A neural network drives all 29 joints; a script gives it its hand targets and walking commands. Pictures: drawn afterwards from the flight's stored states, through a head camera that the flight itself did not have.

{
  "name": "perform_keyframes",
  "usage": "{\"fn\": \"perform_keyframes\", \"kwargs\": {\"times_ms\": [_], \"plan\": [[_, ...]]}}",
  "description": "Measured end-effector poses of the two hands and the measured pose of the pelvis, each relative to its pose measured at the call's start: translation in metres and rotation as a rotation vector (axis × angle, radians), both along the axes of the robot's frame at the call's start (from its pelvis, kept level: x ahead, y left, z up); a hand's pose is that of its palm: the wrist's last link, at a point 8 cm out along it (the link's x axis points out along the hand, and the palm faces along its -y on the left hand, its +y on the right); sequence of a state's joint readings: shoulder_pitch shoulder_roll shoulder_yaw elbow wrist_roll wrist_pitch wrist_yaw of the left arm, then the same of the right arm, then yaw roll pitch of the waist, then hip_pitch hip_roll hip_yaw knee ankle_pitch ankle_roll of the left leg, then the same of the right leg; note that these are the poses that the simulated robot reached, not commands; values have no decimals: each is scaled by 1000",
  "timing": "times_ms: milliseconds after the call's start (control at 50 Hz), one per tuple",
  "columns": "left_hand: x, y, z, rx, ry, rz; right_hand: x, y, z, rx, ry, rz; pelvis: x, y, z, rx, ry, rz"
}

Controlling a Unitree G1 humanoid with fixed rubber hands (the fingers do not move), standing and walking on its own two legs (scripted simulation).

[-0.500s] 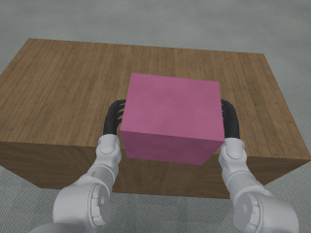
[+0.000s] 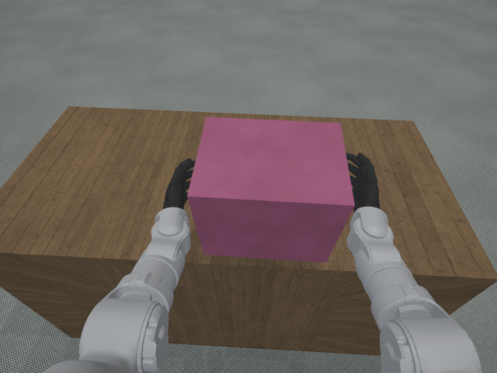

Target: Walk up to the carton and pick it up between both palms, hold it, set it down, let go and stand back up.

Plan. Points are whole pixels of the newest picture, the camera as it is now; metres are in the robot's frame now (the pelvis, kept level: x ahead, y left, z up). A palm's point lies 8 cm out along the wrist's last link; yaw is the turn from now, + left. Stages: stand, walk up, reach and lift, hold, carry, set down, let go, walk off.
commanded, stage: reach and lift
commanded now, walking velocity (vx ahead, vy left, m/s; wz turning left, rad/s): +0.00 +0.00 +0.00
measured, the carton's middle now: (268, 192) +0.42 -0.02 +0.06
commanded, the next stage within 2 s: hold in 1.46 s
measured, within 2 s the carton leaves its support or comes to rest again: neither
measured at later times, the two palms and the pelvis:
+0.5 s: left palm (158, 190) +0.36 +0.16 +0.13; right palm (370, 188) +0.36 -0.17 +0.14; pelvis -0.02 +0.01 +0.00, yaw +1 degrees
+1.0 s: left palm (149, 188) +0.36 +0.17 +0.14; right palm (364, 176) +0.37 -0.15 +0.15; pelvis -0.01 +0.01 +0.00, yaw +1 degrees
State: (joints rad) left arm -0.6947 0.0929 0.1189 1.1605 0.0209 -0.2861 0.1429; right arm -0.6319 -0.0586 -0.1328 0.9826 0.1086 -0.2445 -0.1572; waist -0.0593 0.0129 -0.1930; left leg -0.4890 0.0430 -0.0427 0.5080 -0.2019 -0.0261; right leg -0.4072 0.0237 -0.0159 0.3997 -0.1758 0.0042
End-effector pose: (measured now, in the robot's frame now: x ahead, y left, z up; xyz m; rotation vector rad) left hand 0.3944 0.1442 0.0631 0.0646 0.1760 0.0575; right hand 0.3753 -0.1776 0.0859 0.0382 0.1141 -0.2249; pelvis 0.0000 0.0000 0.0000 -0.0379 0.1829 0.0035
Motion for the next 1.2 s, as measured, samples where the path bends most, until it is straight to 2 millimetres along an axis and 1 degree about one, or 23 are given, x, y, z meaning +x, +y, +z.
{"fn": "perform_keyframes", "kwargs": {"times_ms": [80,220,360,420,520,640,680,780,960,1040,1140,1200], "plan": [[-4,4,16,13,9,-1,-4,4,12,19,10,-1,-3,4,1,0,-46,5],[-12,9,35,17,55,4,-12,8,27,24,57,3,-8,9,2,0,-106,11],[-20,13,59,20,64,25,-13,12,47,29,66,22,-12,9,3,0,-152,13],[-25,13,64,19,82,37,-14,12,51,30,84,32,-13,8,3,2,-181,14],[-30,13,68,21,103,50,-17,11,52,17,107,41,-16,5,4,5,-209,15],[-36,14,84,-5,50,67,-18,13,75,15,48,55,-17,4,4,6,-222,14],[-38,15,86,-6,52,72,-18,14,79,-2,50,59,-17,4,4,7,-225,15],[-40,19,84,-14,67,80,-18,19,81,-29,65,67,-18,5,4,9,-229,17],[-34,23,73,-10,103,83,-9,23,69,-41,96,75,-16,8,5,12,-223,19],[-30,23,80,-10,85,91,-5,23,70,-20,77,77,-12,7,5,12,-218,19],[-26,21,91,-13,60,95,-1,21,78,10,49,75,-8,5,5,11,-216,17],[-27,21,96,-12,51,97,-2,20,82,24,40,74,-8,3,6,11,-234,17]]}}
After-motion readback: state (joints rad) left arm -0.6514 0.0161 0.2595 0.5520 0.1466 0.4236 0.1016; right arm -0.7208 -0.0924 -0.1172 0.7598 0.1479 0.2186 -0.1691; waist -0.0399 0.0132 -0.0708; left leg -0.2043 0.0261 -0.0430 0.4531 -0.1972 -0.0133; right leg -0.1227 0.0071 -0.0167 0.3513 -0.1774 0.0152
